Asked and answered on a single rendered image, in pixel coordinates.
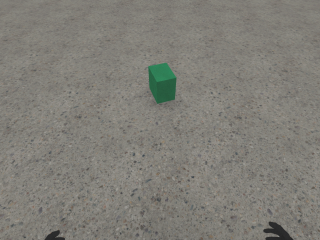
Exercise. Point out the left robot hand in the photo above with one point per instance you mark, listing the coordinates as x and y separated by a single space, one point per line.
53 236

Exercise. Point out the right robot hand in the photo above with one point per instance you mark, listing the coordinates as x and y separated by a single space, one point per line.
278 230

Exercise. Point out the carton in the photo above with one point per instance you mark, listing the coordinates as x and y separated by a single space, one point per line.
162 82

